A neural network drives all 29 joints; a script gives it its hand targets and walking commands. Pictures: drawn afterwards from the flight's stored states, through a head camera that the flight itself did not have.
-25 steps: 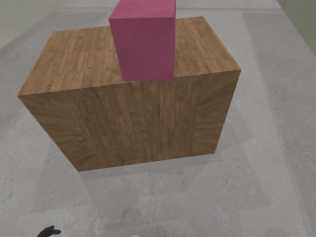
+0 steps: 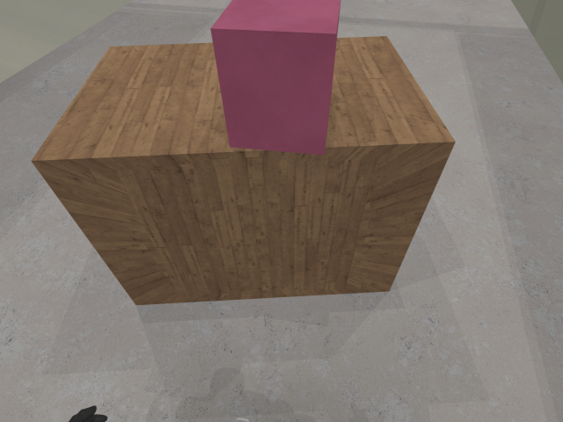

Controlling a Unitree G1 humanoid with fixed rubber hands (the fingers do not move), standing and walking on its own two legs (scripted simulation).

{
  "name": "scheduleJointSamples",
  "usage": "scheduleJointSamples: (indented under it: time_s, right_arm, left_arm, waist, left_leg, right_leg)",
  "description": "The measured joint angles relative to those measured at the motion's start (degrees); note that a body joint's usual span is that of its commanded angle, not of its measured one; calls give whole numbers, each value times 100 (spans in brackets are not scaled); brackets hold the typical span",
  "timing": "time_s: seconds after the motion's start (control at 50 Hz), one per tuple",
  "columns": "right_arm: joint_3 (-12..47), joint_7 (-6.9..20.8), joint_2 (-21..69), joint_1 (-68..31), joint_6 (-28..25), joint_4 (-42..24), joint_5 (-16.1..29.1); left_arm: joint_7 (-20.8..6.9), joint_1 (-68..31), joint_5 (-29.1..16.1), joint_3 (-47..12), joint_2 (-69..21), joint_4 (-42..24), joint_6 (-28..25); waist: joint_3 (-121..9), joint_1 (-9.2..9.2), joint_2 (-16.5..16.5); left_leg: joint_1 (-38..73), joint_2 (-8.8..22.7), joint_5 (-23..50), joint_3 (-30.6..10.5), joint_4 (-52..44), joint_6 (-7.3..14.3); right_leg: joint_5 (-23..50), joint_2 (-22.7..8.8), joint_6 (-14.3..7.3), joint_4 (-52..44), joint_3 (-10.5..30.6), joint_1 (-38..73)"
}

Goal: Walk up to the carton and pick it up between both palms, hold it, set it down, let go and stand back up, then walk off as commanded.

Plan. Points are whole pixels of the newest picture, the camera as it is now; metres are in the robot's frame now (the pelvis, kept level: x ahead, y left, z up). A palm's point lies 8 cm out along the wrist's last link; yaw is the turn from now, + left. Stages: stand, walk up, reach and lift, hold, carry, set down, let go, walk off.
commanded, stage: walk up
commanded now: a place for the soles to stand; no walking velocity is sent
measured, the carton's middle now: (284, 67) +0.85 +0.03 +0.11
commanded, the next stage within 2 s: none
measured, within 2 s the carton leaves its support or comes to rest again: neither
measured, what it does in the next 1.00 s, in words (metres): steps on the spot: left foot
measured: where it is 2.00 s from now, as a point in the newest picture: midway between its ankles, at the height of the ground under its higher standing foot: outside the picture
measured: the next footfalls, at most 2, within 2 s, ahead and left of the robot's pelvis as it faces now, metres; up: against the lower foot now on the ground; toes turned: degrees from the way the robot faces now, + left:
left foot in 0.20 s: +0.10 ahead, +0.14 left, +0.00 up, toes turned -2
left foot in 1.96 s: +0.26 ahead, +0.18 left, +0.00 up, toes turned +5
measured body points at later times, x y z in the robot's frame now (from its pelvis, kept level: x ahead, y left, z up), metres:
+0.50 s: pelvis +0.02 -0.01 +0.00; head +0.04 -0.01 +0.45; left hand +0.12 +0.32 -0.08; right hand +0.13 -0.33 -0.10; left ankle +0.04 +0.14 -0.69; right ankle +0.03 -0.11 -0.72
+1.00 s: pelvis +0.04 +0.00 +0.00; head +0.06 +0.01 +0.45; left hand +0.13 +0.33 -0.09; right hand +0.14 -0.32 -0.10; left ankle +0.06 +0.14 -0.72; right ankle +0.04 -0.12 -0.71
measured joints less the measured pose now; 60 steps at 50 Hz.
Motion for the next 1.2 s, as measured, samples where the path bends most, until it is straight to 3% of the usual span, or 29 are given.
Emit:
scheduleJointSamples:
  time_s: [0.06, 0.14, 0.18, 0.22, 0.28, 0.32, 0.38, 0.48, 0.52, 0.58, 0.68, 0.74, 0.84, 0.88, 0.92, 1.02, 1.1, 1.16, 1.2]
  right_arm:
    - [1, 45, -3, 49, -11, -3, 0]
    - [0, 81, -6, 146, -52, -6, 1]
    - [-1, 54, -8, 208, -112, -9, 1]
    - [9, 22, -3, 230, -144, -1, 0]
    - [19, 0, -4, 248, -145, -2, 0]
    - [20, -18, -3, 205, -126, -4, 0]
    - [20, -16, -2, 23, -41, -1, 0]
    - [22, 32, -4, -95, 26, -4, 0]
    - [22, 77, -8, -65, -16, -9, 1]
    - [21, 63, -3, 50, -118, -4, 0]
    - [57, -2, -1, 169, -137, -3, 0]
    - [58, -15, 0, 55, -86, -3, 0]
    - [59, 7, -1, -96, -12, -3, 0]
    - [59, 36, -5, -81, -50, -8, 0]
    - [59, 42, -5, -31, -118, -4, 0]
    - [91, 28, -4, 139, -131, -1, 0]
    - [92, 7, -2, 29, -75, 0, 0]
    - [92, 12, -2, -76, -36, -1, 0]
    - [92, 27, -7, -92, -59, -6, 0]
  left_arm:
    - [1, -1, 0, 0, -2, -2, -110]
    - [1, -2, 0, -1, -4, 1, -144]
    - [5, -2, 0, 0, -6, 2, -144]
    - [21, -26, 1, -2, -4, 8, -114]
    - [34, -66, 0, -18, -3, 3, -13]
    - [43, -81, 0, -19, -1, 1, -10]
    - [43, -64, 0, -33, -2, 16, -9]
    - [44, -54, 0, -47, -2, 22, -68]
    - [44, -55, 0, -48, -4, 23, -99]
    - [44, -64, 0, -41, -4, 26, -100]
    - [49, -122, 0, -40, -2, 23, -34]
    - [52, -123, 0, -42, -2, 27, -37]
    - [52, -123, 0, -61, -2, 26, -66]
    - [52, -132, 0, -62, -4, 26, -69]
    - [53, -140, 0, -57, -4, 28, -69]
    - [53, -171, 0, -49, -2, 27, -12]
    - [53, -170, 0, -54, -2, 27, -38]
    - [54, -165, 0, -55, -2, 28, -78]
    - [54, -171, 0, -56, -4, 28, -86]
  waist:
    - [-34, -5, 67]
    - [-35, -10, 95]
    - [-35, -13, 93]
    - [39, -7, 49]
    - [46, -6, -6]
    - [47, -2, -24]
    - [60, 6, 1]
    - [39, 11, 24]
    - [35, 5, 28]
    - [55, 8, 45]
    - [105, 11, 4]
    - [111, 13, 1]
    - [79, 13, 20]
    - [65, 8, 37]
    - [85, 11, 69]
    - [126, 13, 13]
    - [130, 16, 8]
    - [126, 16, 21]
    - [90, 10, 28]
  left_leg:
    - [-6, 9, -25, -8, 202, 0]
    - [51, 41, -9, 78, -376, 0]
    - [222, 35, 510, 166, -1070, 7]
    - [282, 20, 893, 177, -1106, -45]
    - [277, 20, 619, 134, -892, -81]
    - [264, 27, 592, 77, -893, -81]
    - [233, 56, 577, 34, -802, -38]
    - [162, -8, -182, 31, 123, -21]
    - [248, 21, -131, 32, -241, -21]
    - [483, 23, 577, 38, -1066, -41]
    - [480, 17, 377, -35, -892, -137]
    - [464, 37, 386, -53, -868, -138]
    - [378, 8, -326, -12, -97, -91]
    - [466, 33, -148, 2, -492, -64]
    - [569, 39, 496, 4, -965, -48]
    - [570, 33, 266, -52, -840, -137]
    - [526, 53, 311, -67, -774, -130]
    - [458, 30, -282, -38, -284, -115]
    - [485, 39, -230, -10, -471, -78]
  right_leg:
    - [48, -12, -43, -247, -8, 63]
    - [55, -13, -8, -305, -29, 29]
    - [-59, -13, 20, -146, -48, 4]
    - [-246, -37, 44, 256, -48, -61]
    - [-923, -38, 10, 657, -47, -153]
    - [-972, -40, -52, 542, -42, -141]
    - [-99, -14, -9, 196, -65, -79]
    - [-116, -63, -47, -31, -73, 97]
    - [-69, -87, -9, -97, -81, 61]
    - [-166, -107, 99, 102, -98, -48]
    - [-874, -119, -5, 397, -94, -100]
    - [-28, -100, 26, 76, -95, -52]
    - [-105, -137, 28, -33, -100, 126]
    - [-101, -160, 62, -46, -111, 98]
    - [-149, -164, 158, 90, -113, 14]
    - [-942, -140, -25, 355, -109, -10]
    - [4, -113, 90, 43, -113, 51]
    - [-162, -125, 83, -5, -111, 193]
    - [-198, -156, 89, -22, -119, 194]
